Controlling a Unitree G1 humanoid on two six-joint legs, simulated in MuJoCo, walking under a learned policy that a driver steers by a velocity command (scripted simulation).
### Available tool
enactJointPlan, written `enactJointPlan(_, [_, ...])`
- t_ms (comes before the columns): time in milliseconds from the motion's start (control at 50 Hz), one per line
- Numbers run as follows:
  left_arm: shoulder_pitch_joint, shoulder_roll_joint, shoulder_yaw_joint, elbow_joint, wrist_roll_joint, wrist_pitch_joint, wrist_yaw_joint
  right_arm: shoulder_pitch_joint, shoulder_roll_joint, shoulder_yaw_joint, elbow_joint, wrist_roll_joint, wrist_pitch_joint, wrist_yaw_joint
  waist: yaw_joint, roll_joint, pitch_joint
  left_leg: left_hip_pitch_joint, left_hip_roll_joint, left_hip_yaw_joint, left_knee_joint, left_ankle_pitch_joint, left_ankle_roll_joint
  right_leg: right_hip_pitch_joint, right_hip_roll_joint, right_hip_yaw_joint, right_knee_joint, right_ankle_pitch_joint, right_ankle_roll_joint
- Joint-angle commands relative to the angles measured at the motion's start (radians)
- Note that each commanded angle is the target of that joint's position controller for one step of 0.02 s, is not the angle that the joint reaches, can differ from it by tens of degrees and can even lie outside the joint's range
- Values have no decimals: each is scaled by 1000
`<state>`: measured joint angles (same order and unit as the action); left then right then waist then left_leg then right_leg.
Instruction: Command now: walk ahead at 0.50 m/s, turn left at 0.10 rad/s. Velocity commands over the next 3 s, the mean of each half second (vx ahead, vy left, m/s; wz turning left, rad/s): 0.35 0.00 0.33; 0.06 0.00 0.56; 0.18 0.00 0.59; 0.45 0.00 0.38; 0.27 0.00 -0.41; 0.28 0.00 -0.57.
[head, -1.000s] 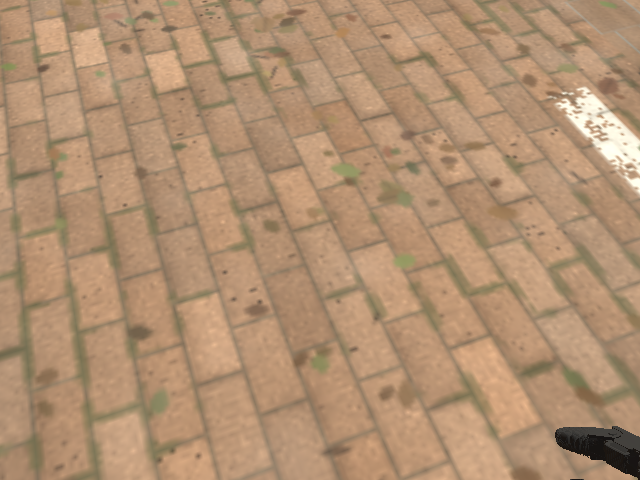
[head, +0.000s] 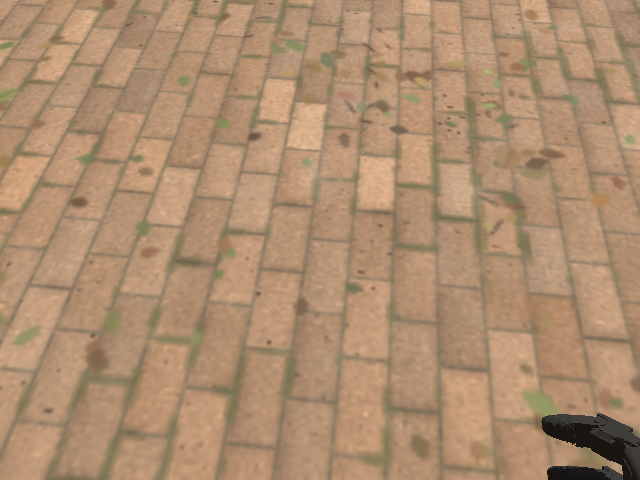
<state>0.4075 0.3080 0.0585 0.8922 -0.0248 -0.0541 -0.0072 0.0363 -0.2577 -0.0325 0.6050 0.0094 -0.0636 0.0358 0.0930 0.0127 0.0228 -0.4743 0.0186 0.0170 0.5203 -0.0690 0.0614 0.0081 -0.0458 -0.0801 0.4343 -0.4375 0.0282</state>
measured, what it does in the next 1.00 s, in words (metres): walks ahead, turning left: right foot, then left foot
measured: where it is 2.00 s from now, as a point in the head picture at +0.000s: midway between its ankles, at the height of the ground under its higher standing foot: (214, 473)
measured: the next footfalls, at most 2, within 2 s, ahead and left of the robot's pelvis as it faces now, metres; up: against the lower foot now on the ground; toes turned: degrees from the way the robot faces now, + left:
right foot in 0.44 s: +0.40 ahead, -0.09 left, +0.00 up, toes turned +12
left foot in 0.88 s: +0.26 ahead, +0.14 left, +0.00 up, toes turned +27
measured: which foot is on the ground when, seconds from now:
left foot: down 0.00-0.46, up 0.48-0.86, down 0.88-1.00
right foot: down 0.00-0.00, up 0.02-0.42, down 0.44-0.88, up 0.90-1.00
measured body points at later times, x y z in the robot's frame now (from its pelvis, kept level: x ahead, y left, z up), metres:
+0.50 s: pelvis +0.23 -0.01 +0.00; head +0.27 -0.01 +0.45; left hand +0.42 +0.27 -0.07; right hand +0.32 -0.30 -0.12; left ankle +0.11 +0.11 -0.70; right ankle +0.36 -0.09 -0.73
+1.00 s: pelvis +0.25 +0.03 +0.01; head +0.26 +0.08 +0.46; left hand +0.25 +0.36 -0.11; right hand +0.50 -0.17 -0.06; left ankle +0.22 +0.12 -0.72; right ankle +0.34 -0.10 -0.66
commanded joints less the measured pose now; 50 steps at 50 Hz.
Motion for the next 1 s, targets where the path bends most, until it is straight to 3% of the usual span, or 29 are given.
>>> enactJointPlan(20, [42,4,-25,-112,23,-34,4,406,-316,-101,39,-14,5,-20,-166,288,-373,856,374,-680,-147,-183,266,-647,75,64,732,-123,-36])
enactJointPlan(40, [-23,112,0,-102,0,-50,-3,400,-226,-80,38,-2,1,-16,-207,177,-326,814,356,-709,-202,-297,250,-759,25,172,841,-138,-44])
enactJointPlan(60, [-101,139,9,-130,-17,-58,-8,340,-192,-66,38,1,-5,-15,-192,147,-194,705,320,-563,-215,-246,216,-813,-19,154,841,-48,-55])
enactJointPlan(80, [-145,128,8,-136,-5,-61,-3,285,-171,-58,35,-1,-8,-11,-165,80,-129,582,268,-465,-232,-140,198,-782,-55,135,796,39,-54])
enactJointPlan(100, [-159,122,11,-140,15,-61,0,239,-152,-53,33,-7,-9,-7,-133,66,-83,478,233,-403,-258,-43,191,-741,-75,134,736,94,-46])
enactJointPlan(120, [-144,112,12,-137,20,-54,-2,213,-132,-47,29,-14,-12,-6,-100,73,-73,410,206,-366,-285,22,188,-682,-90,143,705,131,-39])
enactJointPlan(200, [-191,65,3,-157,36,-29,3,213,-157,-58,52,-3,-24,-19,-71,53,-25,294,178,-276,-350,172,216,-643,-73,128,531,217,11])
enactJointPlan(280, [-335,32,-11,-198,41,-35,-3,261,-205,-78,85,1,-1,-46,-108,54,-20,238,106,-156,-276,402,151,-532,4,105,244,436,28])
enactJointPlan(360, [-401,67,0,-225,31,-30,-11,311,-210,-83,108,14,24,-61,-122,80,-50,288,124,-236,-183,304,113,-463,48,147,113,494,10])
enactJointPlan(420, [-326,107,20,-206,41,-36,-9,268,-195,-82,91,14,37,-73,-72,93,-85,315,110,-305,-45,226,70,-347,44,153,18,490,-30])
enactJointPlan(440, [-281,130,28,-197,52,-41,-3,267,-160,-73,80,9,39,-74,-56,59,-123,281,44,-284,61,167,35,-229,3,154,-32,620,-57])
enactJointPlan(460, [-197,188,37,-200,70,-40,9,279,-102,-53,50,-12,39,-74,-39,-88,-249,143,-44,-217,317,-142,-14,13,-190,309,21,978,-121])
enactJointPlan(480, [-196,189,36,-209,70,-18,9,503,-61,-40,74,-3,39,-69,-122,-313,-381,-72,-133,-167,566,-710,-64,238,-422,566,51,1126,-294])
enactJointPlan(500, [-221,144,32,-217,41,-1,4,530,-165,-61,100,12,50,-69,-113,-249,-385,-123,-66,-183,682,-636,-90,173,-416,633,-14,830,-309])
enactJointPlan(520, [-260,89,17,-230,35,9,7,421,-211,-79,91,18,70,-75,-91,-166,-270,-168,-32,-151,724,-559,-110,79,-347,517,-48,627,-269])
enactJointPlan(540, [-309,72,10,-228,40,19,9,365,-210,-84,83,18,93,-84,-99,-119,-199,-174,-4,-129,717,-494,-125,-26,-295,439,-83,482,-242])
enactJointPlan(560, [-350,66,7,-230,44,26,11,339,-210,-89,74,12,114,-91,-108,-131,-141,-152,16,-121,718,-450,-135,-131,-267,380,-120,396,-241])
enactJointPlan(600, [-390,87,14,-223,59,30,19,347,-167,-85,63,9,133,-92,-131,-175,-94,-50,19,-76,690,-377,-143,-284,-216,257,-186,355,-241])
enactJointPlan(700, [-373,110,29,-193,44,34,38,256,-118,-67,18,0,125,-79,-99,-140,-121,-10,59,-48,472,-301,-130,-220,-255,159,-197,416,-276])
enactJointPlan(780, [-373,149,44,-178,33,51,32,220,-130,-65,1,2,126,-54,-90,-152,-117,90,51,1,311,-275,-100,-216,-275,104,-193,386,-262])
enactJointPlan(820, [-368,162,49,-166,21,58,27,219,-139,-70,-3,2,128,-43,-98,-153,-111,133,43,19,209,-264,-75,-196,-286,91,-164,369,-239])
enactJointPlan(860, [-366,153,49,-150,4,67,27,268,-144,-80,17,-1,128,-36,-132,-134,-114,251,7,50,30,-164,-28,-228,-261,42,-76,323,-172])
enactJointPlan(880, [-321,117,42,-127,2,72,23,305,-176,-93,29,-6,128,-42,-138,-65,-99,335,13,-11,-74,-83,14,-302,-214,-8,35,240,-99])
enactJointPlan(900, [-290,52,26,-140,37,73,13,324,-292,-121,17,-7,127,-61,-103,240,-81,451,252,-351,-170,204,115,-534,-75,-126,347,-36,16])
enactJointPlan(920, [-386,77,34,-193,47,67,24,283,-348,-125,-18,-33,111,-59,-133,294,-58,354,367,-541,-216,206,278,-687,37,1,551,-217,49])
enactJointPlan(940, [-436,109,46,-199,37,67,31,256,-298,-113,-21,-45,87,-53,-147,180,-67,332,319,-475,-229,139,266,-693,22,95,659,-166,32])
enactJointPlan(960, [-410,109,50,-189,25,69,36,208,-274,-105,-20,-36,70,-53,-113,151,-62,327,271,-403,-221,100,209,-698,11,120,673,-72,17])
enactJointPlan(980, [-374,110,56,-160,30,71,45,163,-240,-97,-27,-18,65,-55,-94,110,-75,338,232,-363,-208,65,162,-692,2,132,672,-10,17])
enactJointPlan(1000, [-358,116,59,-153,38,72,50,136,-219,-87,-31,-5,65,-60,-84,122,-79,332,216,-340,-199,112,148,-680,6,132,684,36,25])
